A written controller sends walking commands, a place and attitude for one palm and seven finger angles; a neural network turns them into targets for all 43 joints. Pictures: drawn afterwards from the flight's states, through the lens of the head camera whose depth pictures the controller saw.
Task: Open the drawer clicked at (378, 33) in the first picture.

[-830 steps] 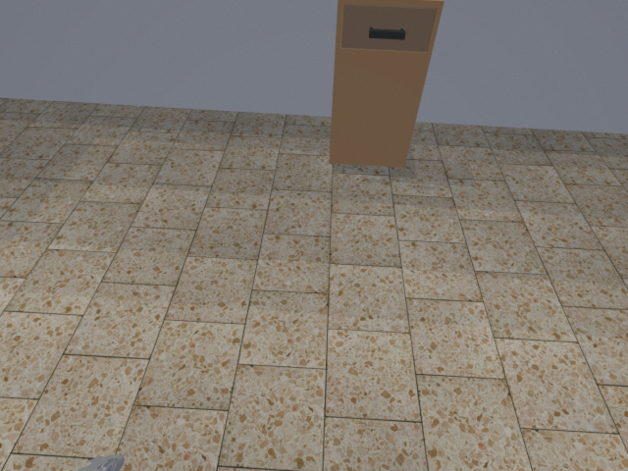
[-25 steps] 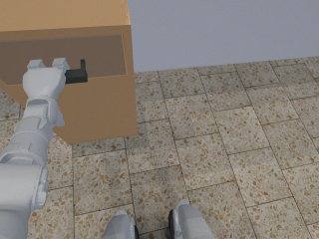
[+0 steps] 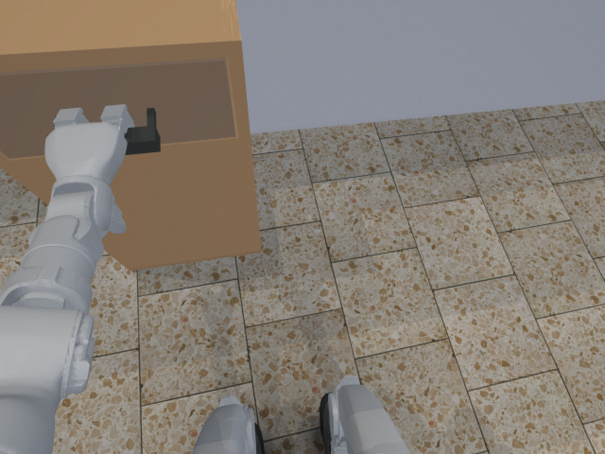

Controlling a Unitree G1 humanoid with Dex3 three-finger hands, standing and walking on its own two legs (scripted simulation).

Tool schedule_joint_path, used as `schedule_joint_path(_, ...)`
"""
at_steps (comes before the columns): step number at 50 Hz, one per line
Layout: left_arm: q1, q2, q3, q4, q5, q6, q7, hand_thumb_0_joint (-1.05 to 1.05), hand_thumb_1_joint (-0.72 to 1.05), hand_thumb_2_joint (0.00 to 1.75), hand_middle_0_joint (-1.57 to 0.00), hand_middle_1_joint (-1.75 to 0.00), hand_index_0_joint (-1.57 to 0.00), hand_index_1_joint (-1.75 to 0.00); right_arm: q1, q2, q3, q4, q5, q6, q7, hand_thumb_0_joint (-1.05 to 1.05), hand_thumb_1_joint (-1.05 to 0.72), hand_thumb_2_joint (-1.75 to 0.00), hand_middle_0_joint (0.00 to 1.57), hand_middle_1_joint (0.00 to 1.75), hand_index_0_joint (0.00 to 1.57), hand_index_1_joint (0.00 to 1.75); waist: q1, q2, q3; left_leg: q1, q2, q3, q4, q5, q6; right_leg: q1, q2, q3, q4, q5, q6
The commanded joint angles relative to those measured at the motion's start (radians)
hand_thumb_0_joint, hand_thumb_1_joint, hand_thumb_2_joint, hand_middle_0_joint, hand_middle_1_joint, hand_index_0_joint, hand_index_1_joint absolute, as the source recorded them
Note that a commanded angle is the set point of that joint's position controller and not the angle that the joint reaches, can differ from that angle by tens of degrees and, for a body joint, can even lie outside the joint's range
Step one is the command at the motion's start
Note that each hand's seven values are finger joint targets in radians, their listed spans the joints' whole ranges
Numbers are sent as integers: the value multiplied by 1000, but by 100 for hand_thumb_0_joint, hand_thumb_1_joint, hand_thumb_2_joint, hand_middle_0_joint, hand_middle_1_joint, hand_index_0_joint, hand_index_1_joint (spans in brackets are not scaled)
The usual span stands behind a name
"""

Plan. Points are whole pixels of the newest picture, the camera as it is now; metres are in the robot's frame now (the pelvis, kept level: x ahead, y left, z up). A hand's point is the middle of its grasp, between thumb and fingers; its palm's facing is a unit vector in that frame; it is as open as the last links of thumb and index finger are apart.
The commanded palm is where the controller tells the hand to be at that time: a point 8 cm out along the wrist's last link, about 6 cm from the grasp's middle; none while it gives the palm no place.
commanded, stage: close the thumb around the handle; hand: left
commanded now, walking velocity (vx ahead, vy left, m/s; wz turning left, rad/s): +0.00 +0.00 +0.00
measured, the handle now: (106, 131) +0.56 +0.24 -0.01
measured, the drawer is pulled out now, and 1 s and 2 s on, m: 0.00 0.01 0.12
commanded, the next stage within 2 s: pull the drawer open in 0.58 s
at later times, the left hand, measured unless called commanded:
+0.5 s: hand (108, 171) +0.50 +0.24 -0.02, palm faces -0.08 -0.01 -1.00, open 6.2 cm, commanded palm +0.49 +0.22 +0.03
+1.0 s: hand (108, 180) +0.49 +0.24 -0.02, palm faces -0.08 -0.04 -1.00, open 6.3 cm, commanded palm +0.45 +0.22 +0.03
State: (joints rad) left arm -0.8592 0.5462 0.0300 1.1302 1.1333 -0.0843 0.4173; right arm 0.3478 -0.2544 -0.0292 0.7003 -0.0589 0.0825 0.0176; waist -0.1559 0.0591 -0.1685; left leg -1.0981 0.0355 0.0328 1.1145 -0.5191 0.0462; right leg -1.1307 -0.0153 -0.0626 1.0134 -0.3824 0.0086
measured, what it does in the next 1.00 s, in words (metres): stands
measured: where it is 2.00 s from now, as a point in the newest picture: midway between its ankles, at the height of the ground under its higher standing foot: outside the picture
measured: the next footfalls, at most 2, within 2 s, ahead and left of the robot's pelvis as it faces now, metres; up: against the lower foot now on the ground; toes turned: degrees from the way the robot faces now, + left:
none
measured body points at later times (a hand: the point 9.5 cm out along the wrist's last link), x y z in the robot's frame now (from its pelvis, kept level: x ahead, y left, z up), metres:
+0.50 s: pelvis +0.00 +0.00 +0.00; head +0.16 +0.01 +0.42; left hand +0.50 +0.24 +0.03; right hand +0.01 -0.28 -0.12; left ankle -0.01 +0.09 -0.65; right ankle +0.04 -0.13 -0.65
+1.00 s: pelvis +0.02 +0.00 +0.01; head +0.17 +0.01 +0.44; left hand +0.49 +0.24 +0.03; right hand +0.02 -0.27 -0.11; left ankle -0.01 +0.09 -0.65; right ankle +0.04 -0.13 -0.65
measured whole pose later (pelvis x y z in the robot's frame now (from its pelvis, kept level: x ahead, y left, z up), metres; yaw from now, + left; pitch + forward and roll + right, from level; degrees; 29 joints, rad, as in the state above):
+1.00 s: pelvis +0.02 +0.00 +0.01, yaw -2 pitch +27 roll -3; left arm -0.70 0.51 0.06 1.00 1.11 -0.08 0.42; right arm 0.35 -0.25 -0.04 0.68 -0.05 0.10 0.03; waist -0.13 0.06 -0.16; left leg -1.00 0.04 0.07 1.04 -0.52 0.05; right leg -1.05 0.00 -0.02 0.95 -0.38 0.02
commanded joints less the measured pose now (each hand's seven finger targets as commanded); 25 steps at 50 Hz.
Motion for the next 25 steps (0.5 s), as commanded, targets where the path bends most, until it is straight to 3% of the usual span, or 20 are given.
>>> schedule_joint_path(1,-401,228,41,-164,1,5,48,0,-11,47,-33,-124,-33,-124,177,-189,-63,-27,3,-3,-14,0,-90,-90,20,30,20,30,-27,89,-500,356,-18,-67,-133,472,-8,279,52,12,-83,252,-48)
schedule_joint_path(4,-374,222,42,-145,-1,19,50,0,6,54,-34,-126,-34,-126,177,-189,-63,-28,3,-3,-13,0,-90,-90,20,30,20,30,-22,74,-490,355,-20,-63,-136,476,-8,291,53,11,-89,259,-48)
schedule_joint_path(6,-407,199,21,-150,-5,17,43,0,17,59,-35,-127,-35,-127,182,-187,-64,-24,3,-6,-14,0,-90,-90,20,30,20,30,-40,69,-493,362,-17,-65,-133,485,-5,286,52,12,-90,270,-45)
schedule_joint_path(7,-387,221,40,-148,-6,18,41,0,23,61,-35,-128,-35,-128,182,-189,-64,-26,3,-5,-14,0,-90,-90,20,30,20,30,-26,73,-506,361,-20,-61,-132,489,-5,299,52,14,-87,277,-46)
schedule_joint_path(11,-382,209,32,-155,-10,10,29,0,45,71,-37,-130,-37,-130,181,-187,-65,-28,4,-6,-17,0,-90,-90,20,30,20,30,-33,67,-500,364,-19,-59,-133,490,-3,303,51,15,-92,285,-45)
schedule_joint_path(13,-357,224,43,-152,-13,6,24,0,56,76,-38,-131,-38,-131,178,-186,-61,-32,5,-5,-16,0,-90,-90,20,30,20,30,-20,66,-504,349,-23,-53,-134,479,-1,319,52,19,-92,287,-46)
schedule_joint_path(15,-376,196,19,-144,-8,2,21,0,68,80,-38,-133,-38,-133,176,-182,-63,-30,6,-7,-18,0,-90,-90,20,30,20,30,-35,69,-474,345,-20,-54,-135,475,-1,298,51,17,-94,279,-46)
schedule_joint_path(17,-349,234,52,-149,-8,-3,25,0,79,85,-39,-134,-39,-134,176,-188,-62,-33,6,-6,-19,0,-90,-90,20,30,20,30,-15,68,-491,341,-23,-52,-132,477,-3,310,51,19,-86,282,-47)
schedule_joint_path(19,-367,186,13,-147,-7,-4,28,0,90,90,-40,-135,-40,-135,173,-181,-65,-34,5,-9,-18,0,-90,-90,20,30,20,30,-32,82,-478,346,-22,-52,-129,468,-3,287,52,18,-92,270,-46)
schedule_joint_path(20,-379,195,24,-153,-8,-6,29,0,90,90,-40,-135,-40,-135,178,-183,-66,-30,5,-9,-18,0,-90,-90,20,30,20,30,-34,61,-482,350,-19,-58,-130,481,-3,293,51,16,-89,278,-46)
schedule_joint_path(21,-362,210,38,-150,-5,-6,32,0,90,90,-40,-135,-40,-135,182,-185,-66,-31,5,-9,-18,0,-90,-90,20,30,20,30,-22,72,-502,359,-21,-61,-129,494,-6,293,51,16,-81,282,-46)
schedule_joint_path(24,-351,201,34,-153,-5,3,37,0,90,90,-40,-135,-40,-135,181,-184,-68,-30,4,-6,-15,0,-90,-90,20,30,20,30,-20,81,-507,367,-20,-56,-126,514,-8,300,52,15,-81,300,-47)
schedule_joint_path(25,-372,198,34,-157,-10,4,39,0,90,90,-40,-135,-40,-135,179,-185,-69,-26,3,-5,-15,0,-90,-90,20,30,20,30,-30,66,-507,365,-18,-58,-124,514,-5,295,51,16,-84,300,-46)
